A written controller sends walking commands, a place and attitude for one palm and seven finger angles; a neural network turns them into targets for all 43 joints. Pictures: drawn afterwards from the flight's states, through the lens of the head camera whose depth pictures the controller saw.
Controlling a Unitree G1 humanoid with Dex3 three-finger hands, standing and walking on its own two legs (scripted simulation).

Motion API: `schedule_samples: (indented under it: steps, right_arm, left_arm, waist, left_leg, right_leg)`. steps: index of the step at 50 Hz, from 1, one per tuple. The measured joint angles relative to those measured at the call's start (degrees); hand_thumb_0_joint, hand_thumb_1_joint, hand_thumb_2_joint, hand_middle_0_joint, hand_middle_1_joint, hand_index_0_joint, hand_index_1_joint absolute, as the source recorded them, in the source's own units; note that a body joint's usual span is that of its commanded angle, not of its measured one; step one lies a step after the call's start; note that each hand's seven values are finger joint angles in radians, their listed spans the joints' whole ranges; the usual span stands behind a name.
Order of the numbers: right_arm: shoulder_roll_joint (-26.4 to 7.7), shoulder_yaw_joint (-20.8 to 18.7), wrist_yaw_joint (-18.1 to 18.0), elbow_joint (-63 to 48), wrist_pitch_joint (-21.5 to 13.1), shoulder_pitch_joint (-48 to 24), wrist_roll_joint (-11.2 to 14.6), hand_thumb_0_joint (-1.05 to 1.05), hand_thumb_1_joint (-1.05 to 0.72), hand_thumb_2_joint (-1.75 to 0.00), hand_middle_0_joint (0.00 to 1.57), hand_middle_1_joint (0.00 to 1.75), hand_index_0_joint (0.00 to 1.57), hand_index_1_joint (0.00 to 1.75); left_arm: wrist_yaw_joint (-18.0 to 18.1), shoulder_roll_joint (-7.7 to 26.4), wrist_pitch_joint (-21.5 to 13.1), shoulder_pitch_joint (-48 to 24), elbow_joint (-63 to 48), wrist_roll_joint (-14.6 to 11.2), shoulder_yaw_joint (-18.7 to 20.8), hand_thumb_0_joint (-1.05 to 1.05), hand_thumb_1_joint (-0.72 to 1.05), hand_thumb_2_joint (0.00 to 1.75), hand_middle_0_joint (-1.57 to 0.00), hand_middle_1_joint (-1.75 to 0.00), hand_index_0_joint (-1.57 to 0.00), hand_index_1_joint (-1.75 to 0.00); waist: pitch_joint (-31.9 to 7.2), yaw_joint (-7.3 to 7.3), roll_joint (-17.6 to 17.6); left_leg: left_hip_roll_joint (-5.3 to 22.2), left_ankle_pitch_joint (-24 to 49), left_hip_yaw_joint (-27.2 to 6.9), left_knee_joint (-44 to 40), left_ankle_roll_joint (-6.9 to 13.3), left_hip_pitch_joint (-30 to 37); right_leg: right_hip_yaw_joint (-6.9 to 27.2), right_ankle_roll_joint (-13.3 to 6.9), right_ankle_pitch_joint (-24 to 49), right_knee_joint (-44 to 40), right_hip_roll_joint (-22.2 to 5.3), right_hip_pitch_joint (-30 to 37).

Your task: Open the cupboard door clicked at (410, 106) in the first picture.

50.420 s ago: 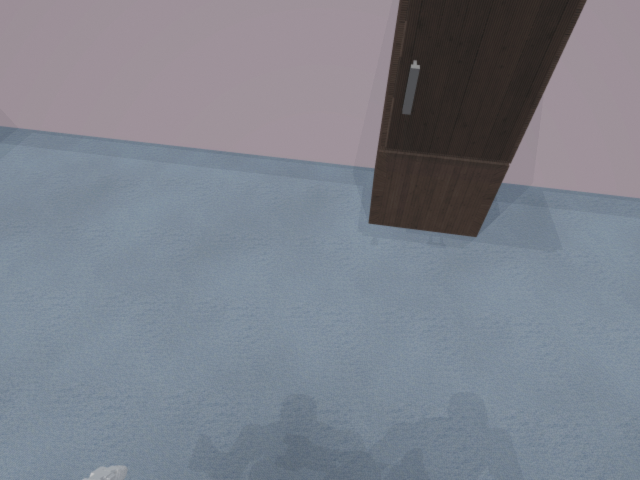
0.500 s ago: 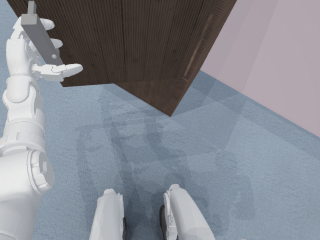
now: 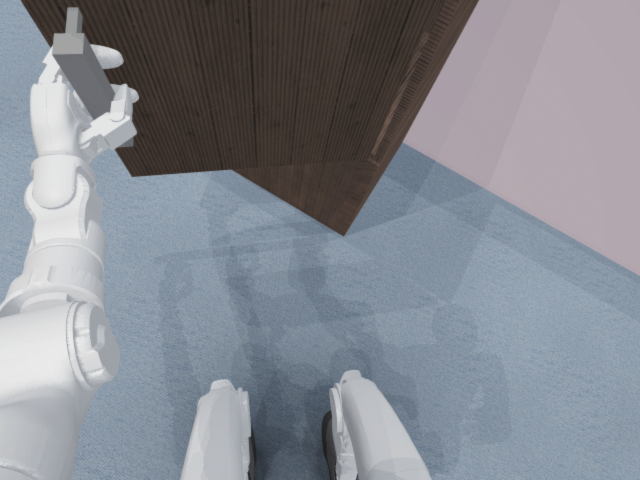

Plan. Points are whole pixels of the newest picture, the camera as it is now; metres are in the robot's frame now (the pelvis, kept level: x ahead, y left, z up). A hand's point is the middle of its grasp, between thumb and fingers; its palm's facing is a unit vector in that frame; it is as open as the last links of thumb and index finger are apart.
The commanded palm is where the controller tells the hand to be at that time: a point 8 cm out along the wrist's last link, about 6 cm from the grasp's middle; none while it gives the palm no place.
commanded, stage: pull the door open along its arc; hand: left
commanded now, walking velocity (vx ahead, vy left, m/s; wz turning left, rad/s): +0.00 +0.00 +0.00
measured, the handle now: (100, 83) +0.57 +0.22 +0.05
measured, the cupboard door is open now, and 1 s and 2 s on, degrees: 40 75 76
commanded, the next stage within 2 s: open thumb and fingers to let go in 0.96 s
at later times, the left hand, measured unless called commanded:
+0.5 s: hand (140, 184) +0.44 +0.16 +0.05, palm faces +0.14 -0.99 +0.04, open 6.4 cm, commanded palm +0.37 +0.20 +0.04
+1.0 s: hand (234, 287) +0.32 +0.07 +0.05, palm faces +0.44 -0.90 +0.01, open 6.4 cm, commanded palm +0.26 +0.10 +0.04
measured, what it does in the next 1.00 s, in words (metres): shifts its weight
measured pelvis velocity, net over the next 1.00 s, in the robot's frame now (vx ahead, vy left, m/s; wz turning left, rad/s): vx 0.03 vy -0.04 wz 0.08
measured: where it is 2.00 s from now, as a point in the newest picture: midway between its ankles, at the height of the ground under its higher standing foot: (292, 479)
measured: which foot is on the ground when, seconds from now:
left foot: down 0.00-1.00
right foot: down 0.00-1.00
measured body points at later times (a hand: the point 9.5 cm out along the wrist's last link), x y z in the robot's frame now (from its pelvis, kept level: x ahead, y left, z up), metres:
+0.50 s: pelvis +0.03 +0.00 +0.03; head +0.17 +0.01 +0.46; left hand +0.43 +0.22 +0.05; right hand +0.10 -0.26 -0.09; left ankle +0.03 +0.11 -0.59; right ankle +0.03 -0.13 -0.59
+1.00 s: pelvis +0.03 -0.04 +0.03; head +0.12 -0.03 +0.47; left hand +0.30 +0.11 +0.05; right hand +0.24 -0.22 -0.08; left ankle +0.03 +0.11 -0.59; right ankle +0.03 -0.13 -0.59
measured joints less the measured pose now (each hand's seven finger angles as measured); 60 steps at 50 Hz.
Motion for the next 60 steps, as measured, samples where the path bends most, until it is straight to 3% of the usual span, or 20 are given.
schedule_samples:
  steps: [8,14,22,23,25,28,31,36,45,52,60]
  right_arm:
    - [-0.1,-0.3,0.1,-0.1,0.3,-0.1,0.3,0.00,-0.90,-0.90,0.21,0.30,0.20,0.30]
    - [0.0,-1.1,0.5,-0.7,0.9,0.1,1.0,0.00,-0.90,-0.90,0.20,0.30,0.20,0.30]
    - [0.8,-2.3,1.3,-2.2,0.8,-0.4,2.5,0.01,-0.90,-0.90,0.20,0.30,0.20,0.30]
    - [0.9,-2.6,1.4,-2.6,0.5,-0.6,2.4,0.01,-0.90,-0.90,0.20,0.30,0.20,0.30]
    - [1.1,-2.9,1.5,-3.2,0.0,-1.2,2.0,0.01,-0.90,-0.90,0.20,0.30,0.20,0.30]
    - [1.5,-3.1,2.1,-4.0,-0.5,-2.9,0.8,0.01,-0.90,-0.90,0.20,0.30,0.20,0.30]
    - [2.4,-3.3,2.7,-4.9,-0.5,-5.0,-0.5,0.01,-0.90,-0.90,0.20,0.30,0.20,0.30]
    - [4.1,-3.2,2.8,-5.6,-0.7,-8.8,-1.6,0.01,-0.90,-0.90,0.20,0.30,0.20,0.30]
    - [6.6,-2.3,1.3,-4.4,-3.2,-11.7,-2.5,0.01,-0.90,-0.90,0.20,0.30,0.20,0.30]
    - [6.0,-2.4,0.7,-2.6,-6.0,-10.9,-3.1,0.01,-0.90,-0.90,0.20,0.30,0.20,0.30]
    - [4.2,-3.7,-0.6,0.2,-7.3,-10.4,-3.4,0.01,-0.90,-0.90,0.20,0.30,0.20,0.30]
  left_arm:
    - [0.0,-0.1,0.2,1.2,-1.4,-0.9,-0.2,0.01,0.69,0.81,-0.35,-1.35,-0.33,-1.35]
    - [0.0,-2.6,0.5,7.2,-7.2,-2.8,-0.8,0.01,0.69,0.77,-0.35,-1.35,-0.32,-1.35]
    - [0.7,-9.9,0.5,23.5,-22.7,-6.5,-6.1,0.01,0.67,0.71,-0.33,-1.35,-0.32,-1.35]
    - [1.7,-11.4,0.7,26.0,-25.3,-6.9,-7.2,0.01,0.66,0.70,-0.33,-1.35,-0.32,-1.35]
    - [7.1,-15.6,0.6,30.9,-30.5,-7.1,-9.6,0.02,0.65,0.70,-0.32,-1.35,-0.33,-1.35]
    - [16.5,-22.1,-0.3,37.1,-36.7,-4.6,-13.2,0.02,0.64,0.70,-0.32,-1.35,-0.35,-1.35]
    - [24.4,-26.5,-1.1,42.4,-40.8,0.0,-16.9,0.02,0.64,0.70,-0.32,-1.35,-0.36,-1.35]
    - [31.7,-29.8,-1.8,49.3,-44.7,5.7,-23.2,0.01,0.63,0.70,-0.34,-1.35,-0.36,-1.34]
    - [36.9,-33.4,-1.4,56.1,-47.3,9.3,-29.0,0.02,0.62,0.68,-0.34,-1.33,-0.37,-1.34]
    - [39.6,-34.2,-0.7,58.6,-48.9,10.5,-32.2,0.02,0.64,0.72,-0.31,-1.32,-0.35,-1.33]
    - [41.0,-33.6,-1.7,54.2,-45.9,10.7,-31.2,0.00,0.61,0.76,-0.34,-1.33,-0.33,-1.33]
  waist:
    - [0.1,0.16,-0.1]
    - [-0.1,1.12,-0.1]
    - [-1.3,3.78,-0.7]
    - [-1.4,4.33,-0.8]
    - [-1.7,5.41,-0.9]
    - [-2.2,6.68,-1.5]
    - [-2.7,7.64,-2.2]
    - [-3.1,8.99,-2.7]
    - [-3.4,10.44,-3.1]
    - [-3.6,10.58,-2.6]
    - [-3.0,10.85,-2.0]
  left_leg:
    - [0.2,0.0,0.1,-0.4,-0.2,0.4]
    - [0.3,-0.1,0.9,-2.0,-0.2,2.8]
    - [0.1,-0.1,2.1,-6.0,-0.2,8.6]
    - [0.1,-0.1,2.2,-6.5,-0.2,9.4]
    - [0.0,-0.2,2.5,-7.5,-0.3,11.0]
    - [-0.3,-0.2,2.8,-8.5,-0.3,12.7]
    - [-0.6,-0.5,2.8,-8.5,-0.5,13.8]
    - [-0.9,-0.9,2.4,-8.2,-1.1,15.4]
    - [-1.3,-0.6,0.7,-8.7,-2.6,17.3]
    - [-1.7,-0.1,-0.7,-8.7,-3.6,16.9]
    - [-2.3,0.5,-1.5,-7.0,-4.2,14.3]
  right_leg:
    - [0.2,-0.2,0.0,-0.2,0.2,0.2]
    - [0.9,-0.2,0.0,-1.3,0.3,2.1]
    - [2.1,-0.1,-0.2,-4.6,0.1,7.2]
    - [2.2,-0.1,-0.2,-5.0,0.1,8.0]
    - [2.4,0.0,-0.2,-5.9,0.0,9.4]
    - [2.7,0.0,-0.5,-6.4,-0.3,10.9]
    - [2.7,-0.2,-1.1,-5.9,-0.6,11.8]
    - [2.3,-0.8,-2.2,-4.8,-0.9,13.3]
    - [0.6,-2.3,-3.1,-4.3,-1.2,15.3]
    - [-0.8,-3.3,-3.5,-3.6,-1.6,15.2]
    - [-1.6,-4.0,-3.8,-1.3,-2.1,12.8]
